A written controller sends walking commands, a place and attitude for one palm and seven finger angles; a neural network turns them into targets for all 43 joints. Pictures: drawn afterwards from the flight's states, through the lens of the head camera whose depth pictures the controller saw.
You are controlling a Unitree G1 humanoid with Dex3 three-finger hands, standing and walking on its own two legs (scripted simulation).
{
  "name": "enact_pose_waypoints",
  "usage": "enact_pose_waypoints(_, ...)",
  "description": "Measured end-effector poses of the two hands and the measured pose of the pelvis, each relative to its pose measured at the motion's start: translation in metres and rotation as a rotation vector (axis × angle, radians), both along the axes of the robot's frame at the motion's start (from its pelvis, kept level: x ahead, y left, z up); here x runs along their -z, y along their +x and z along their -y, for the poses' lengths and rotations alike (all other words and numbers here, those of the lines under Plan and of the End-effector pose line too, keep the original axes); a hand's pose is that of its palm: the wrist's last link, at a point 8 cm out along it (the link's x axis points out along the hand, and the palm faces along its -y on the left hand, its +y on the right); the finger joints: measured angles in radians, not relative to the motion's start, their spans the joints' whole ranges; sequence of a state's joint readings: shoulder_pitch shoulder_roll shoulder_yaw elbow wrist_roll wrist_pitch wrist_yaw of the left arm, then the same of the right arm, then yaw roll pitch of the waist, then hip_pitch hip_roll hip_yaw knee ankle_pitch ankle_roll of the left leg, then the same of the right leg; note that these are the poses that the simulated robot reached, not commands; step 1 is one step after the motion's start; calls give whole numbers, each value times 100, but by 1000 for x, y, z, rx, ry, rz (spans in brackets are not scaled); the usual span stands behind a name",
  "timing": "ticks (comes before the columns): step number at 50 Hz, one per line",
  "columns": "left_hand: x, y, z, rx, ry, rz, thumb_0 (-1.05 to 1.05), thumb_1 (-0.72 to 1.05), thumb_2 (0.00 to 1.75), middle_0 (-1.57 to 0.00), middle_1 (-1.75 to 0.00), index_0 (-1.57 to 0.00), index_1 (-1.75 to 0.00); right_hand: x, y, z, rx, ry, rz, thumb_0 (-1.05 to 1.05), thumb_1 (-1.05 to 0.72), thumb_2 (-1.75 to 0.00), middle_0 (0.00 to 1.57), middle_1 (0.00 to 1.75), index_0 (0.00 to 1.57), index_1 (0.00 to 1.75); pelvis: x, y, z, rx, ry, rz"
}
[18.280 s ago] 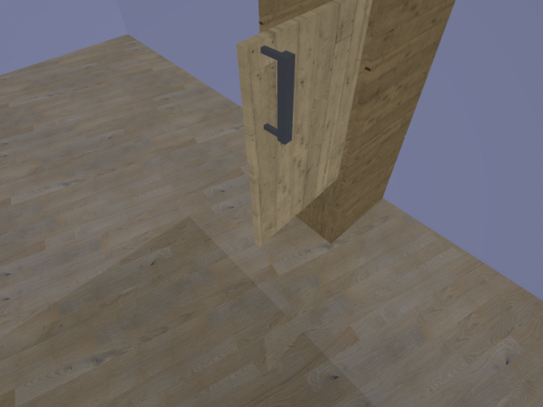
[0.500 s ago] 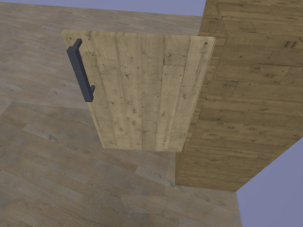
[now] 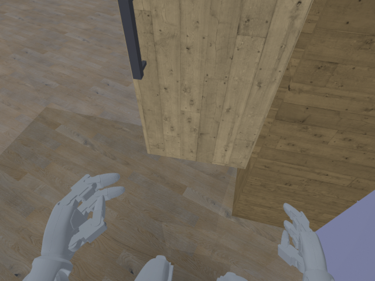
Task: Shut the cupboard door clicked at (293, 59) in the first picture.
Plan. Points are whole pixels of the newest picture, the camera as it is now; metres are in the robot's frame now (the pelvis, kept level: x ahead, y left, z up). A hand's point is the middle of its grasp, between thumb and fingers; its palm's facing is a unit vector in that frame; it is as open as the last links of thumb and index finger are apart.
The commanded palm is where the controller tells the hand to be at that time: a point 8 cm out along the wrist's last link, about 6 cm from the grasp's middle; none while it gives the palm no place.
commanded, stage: raise the hand and make a fist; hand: left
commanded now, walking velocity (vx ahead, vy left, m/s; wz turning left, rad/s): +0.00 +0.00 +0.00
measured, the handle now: (135, 38) +0.56 +0.19 +0.22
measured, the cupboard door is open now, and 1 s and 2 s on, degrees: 93 93 93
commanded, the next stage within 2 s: bring the fist close to the handle in 1.38 s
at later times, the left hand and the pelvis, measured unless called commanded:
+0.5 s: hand (98, 176) +0.25 +0.18 +0.15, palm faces -0.07 -1.00 -0.06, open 3.4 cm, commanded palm +0.22 +0.24 +0.16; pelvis +0.04 +0.01 +0.04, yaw -1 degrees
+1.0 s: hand (79, 135) +0.27 +0.19 +0.23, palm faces -0.04 -0.99 -0.09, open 3.1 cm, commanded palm +0.24 +0.24 +0.23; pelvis +0.04 +0.00 +0.07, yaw -1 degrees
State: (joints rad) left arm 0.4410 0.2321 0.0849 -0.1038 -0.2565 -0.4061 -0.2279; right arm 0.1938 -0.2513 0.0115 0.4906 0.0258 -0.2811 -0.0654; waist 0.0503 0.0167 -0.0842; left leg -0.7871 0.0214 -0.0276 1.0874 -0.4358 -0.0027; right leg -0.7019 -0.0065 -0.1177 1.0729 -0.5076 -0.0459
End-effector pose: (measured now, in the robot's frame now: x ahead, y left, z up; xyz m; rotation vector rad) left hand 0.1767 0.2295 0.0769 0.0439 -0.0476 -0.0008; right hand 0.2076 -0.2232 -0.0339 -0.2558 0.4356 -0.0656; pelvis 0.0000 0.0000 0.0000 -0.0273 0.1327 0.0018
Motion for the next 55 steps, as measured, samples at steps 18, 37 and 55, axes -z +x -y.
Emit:
enact_pose_waypoints(18, -59, 53, -10, 39, 20, -46, 2, 90, 90, -84, -101, -85, -100, 6, -48, -2, 111, 47, -202, 1, -90, -90, 20, 30, 21, 30, -36, 32, -13, 29, 12, 29)
enact_pose_waypoints(37, -117, 62, -13, 48, 33, 21, 2, 90, 90, -119, -138, -120, -138, -40, 23, -21, -1, 84, -15, 1, -90, -90, 20, 30, 20, 30, -57, 41, -8, 13, 17, 119)
enact_pose_waypoints(55, -161, 72, -15, 50, 34, 35, 2, 90, 90, -129, -149, -130, -149, -41, 2, -4, 27, 96, -55, 1, -90, -90, 20, 30, 21, 30, -70, 32, 1, 19, 25, 184)
